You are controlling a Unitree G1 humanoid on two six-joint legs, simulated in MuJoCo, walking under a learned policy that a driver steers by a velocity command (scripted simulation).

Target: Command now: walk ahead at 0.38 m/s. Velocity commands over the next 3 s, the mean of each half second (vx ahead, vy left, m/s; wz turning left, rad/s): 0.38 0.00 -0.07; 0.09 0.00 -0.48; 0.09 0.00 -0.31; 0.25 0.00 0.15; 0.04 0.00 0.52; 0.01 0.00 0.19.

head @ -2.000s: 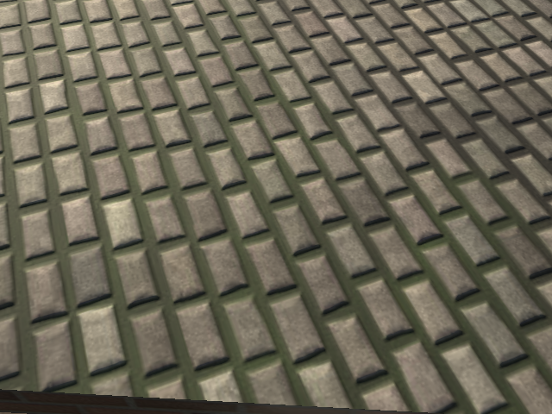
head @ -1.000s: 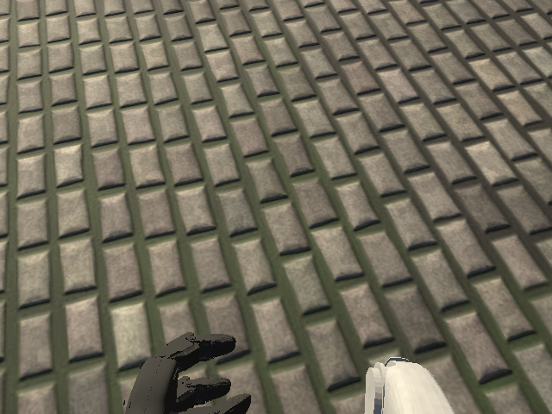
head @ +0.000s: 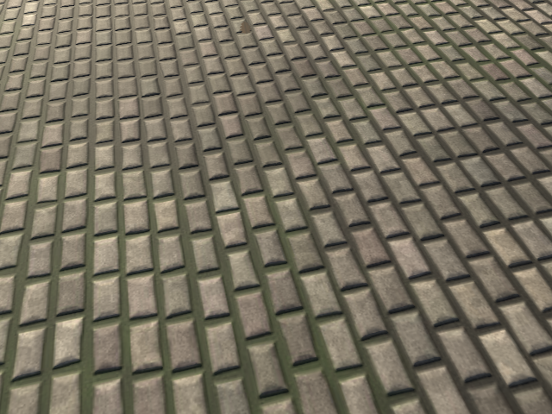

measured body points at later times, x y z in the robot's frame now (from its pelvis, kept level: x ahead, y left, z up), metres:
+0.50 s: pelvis +0.19 +0.04 -0.01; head +0.22 +0.05 +0.44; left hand +0.17 +0.28 -0.16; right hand +0.33 -0.20 -0.12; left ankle +0.24 +0.12 -0.74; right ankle +0.05 -0.08 -0.65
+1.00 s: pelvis +0.26 +0.01 -0.01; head +0.29 -0.02 +0.44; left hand +0.47 +0.22 -0.11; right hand +0.28 -0.27 -0.14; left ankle +0.26 +0.14 -0.67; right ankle +0.29 -0.08 -0.74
